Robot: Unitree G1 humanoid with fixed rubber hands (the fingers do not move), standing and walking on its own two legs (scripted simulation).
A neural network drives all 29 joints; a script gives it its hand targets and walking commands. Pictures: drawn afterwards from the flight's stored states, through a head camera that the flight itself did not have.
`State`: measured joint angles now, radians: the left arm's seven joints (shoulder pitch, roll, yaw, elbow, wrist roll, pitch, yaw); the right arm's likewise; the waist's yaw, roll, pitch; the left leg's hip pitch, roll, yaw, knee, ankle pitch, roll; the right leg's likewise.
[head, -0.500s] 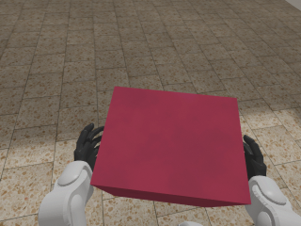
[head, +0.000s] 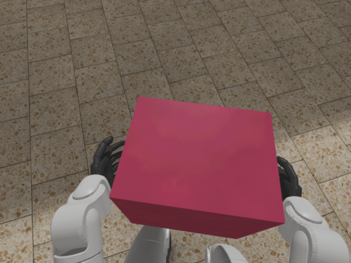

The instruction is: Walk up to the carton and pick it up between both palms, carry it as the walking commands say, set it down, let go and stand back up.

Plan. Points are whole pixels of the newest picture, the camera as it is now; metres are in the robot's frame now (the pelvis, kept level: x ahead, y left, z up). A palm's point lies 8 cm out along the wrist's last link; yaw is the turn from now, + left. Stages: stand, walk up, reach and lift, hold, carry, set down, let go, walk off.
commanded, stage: carry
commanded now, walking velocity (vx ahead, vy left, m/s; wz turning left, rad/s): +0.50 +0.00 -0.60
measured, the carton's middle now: (192, 174) +0.30 +0.02 -0.03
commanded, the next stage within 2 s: none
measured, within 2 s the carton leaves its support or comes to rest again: neither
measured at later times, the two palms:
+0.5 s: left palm (126, 70) +0.47 +0.19 +0.09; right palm (294, 117) +0.41 -0.15 +0.08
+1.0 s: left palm (147, 29) +0.58 +0.17 +0.10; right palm (292, 94) +0.47 -0.16 +0.07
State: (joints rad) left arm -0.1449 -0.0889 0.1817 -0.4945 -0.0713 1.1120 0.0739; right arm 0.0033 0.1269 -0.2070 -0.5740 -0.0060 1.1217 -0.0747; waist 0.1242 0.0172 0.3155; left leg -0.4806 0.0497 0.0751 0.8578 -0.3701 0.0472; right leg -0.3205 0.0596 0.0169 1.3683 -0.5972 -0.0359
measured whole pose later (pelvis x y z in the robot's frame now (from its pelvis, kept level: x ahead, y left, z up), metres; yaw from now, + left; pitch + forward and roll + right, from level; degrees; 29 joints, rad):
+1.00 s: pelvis +0.28 +0.08 +0.01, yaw -17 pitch +5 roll +2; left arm -0.12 -0.13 0.23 -0.47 -0.04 1.12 0.03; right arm -0.02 0.13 -0.19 -0.57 -0.01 1.19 -0.11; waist 0.05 0.01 0.04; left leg -0.44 0.05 0.00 0.66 -0.28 -0.08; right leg -0.30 -0.04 0.01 0.75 -0.49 -0.01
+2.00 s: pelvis +0.21 +0.12 +0.01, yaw -17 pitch -2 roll +0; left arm -0.12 -0.13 0.23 -0.23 0.02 0.99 0.02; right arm -0.04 0.10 -0.20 -0.28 -0.01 1.06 -0.10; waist 0.05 0.01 -0.03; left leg -0.43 0.06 0.00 0.66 -0.19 -0.06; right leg -0.30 -0.02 0.01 0.75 -0.41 0.01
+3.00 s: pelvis +0.20 +0.12 +0.01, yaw -17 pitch -3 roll +0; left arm -0.12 -0.11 0.23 -0.08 0.03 0.85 0.04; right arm -0.09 0.07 -0.19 -0.08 -0.01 0.91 -0.08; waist 0.05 0.01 0.00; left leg -0.43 0.07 0.00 0.66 -0.18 -0.06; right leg -0.30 -0.02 0.01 0.75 -0.40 0.01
